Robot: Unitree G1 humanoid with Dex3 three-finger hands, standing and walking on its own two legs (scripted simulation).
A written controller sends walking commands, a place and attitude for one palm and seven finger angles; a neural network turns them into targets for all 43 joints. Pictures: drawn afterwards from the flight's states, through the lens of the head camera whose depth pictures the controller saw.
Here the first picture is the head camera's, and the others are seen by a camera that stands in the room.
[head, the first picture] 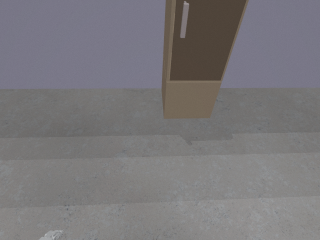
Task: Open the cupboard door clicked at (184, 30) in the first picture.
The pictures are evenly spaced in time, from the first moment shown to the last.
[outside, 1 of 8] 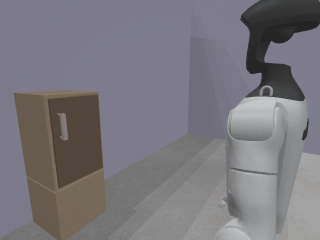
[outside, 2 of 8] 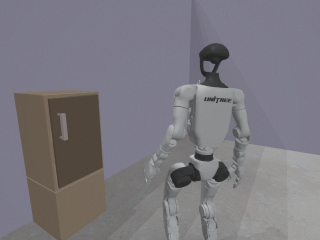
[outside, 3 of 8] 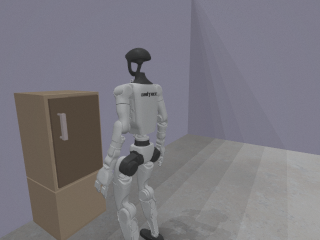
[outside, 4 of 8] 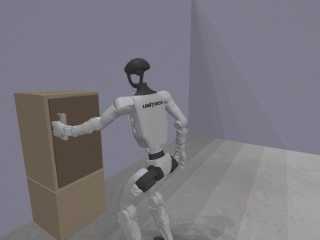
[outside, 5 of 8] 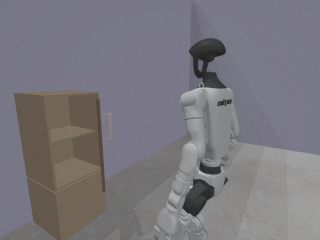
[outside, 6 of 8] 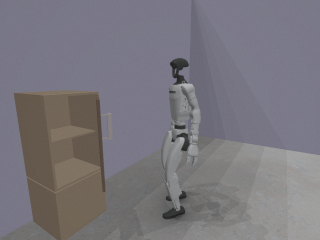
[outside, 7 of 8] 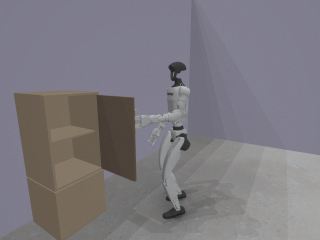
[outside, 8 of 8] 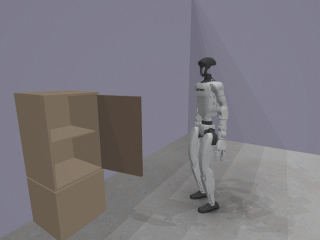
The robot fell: no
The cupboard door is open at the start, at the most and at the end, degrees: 0 100 100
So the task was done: yes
